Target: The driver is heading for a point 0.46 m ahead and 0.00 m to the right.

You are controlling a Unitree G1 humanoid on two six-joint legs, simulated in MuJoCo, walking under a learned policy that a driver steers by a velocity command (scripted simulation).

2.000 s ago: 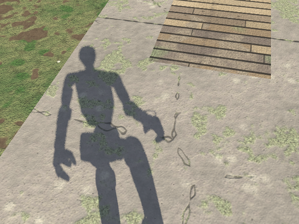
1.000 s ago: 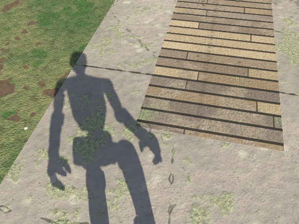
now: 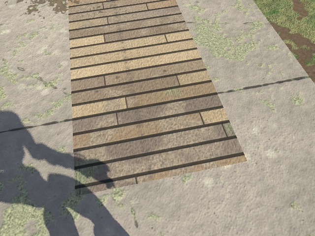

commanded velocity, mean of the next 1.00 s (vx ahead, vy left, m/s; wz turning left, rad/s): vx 0.29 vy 0.00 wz -0.18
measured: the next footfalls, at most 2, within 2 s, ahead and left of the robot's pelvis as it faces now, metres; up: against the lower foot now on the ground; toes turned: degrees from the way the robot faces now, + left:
left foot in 0.22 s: +0.04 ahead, +0.13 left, +0.00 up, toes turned -10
right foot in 0.64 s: +0.20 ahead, -0.13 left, +0.00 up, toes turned -12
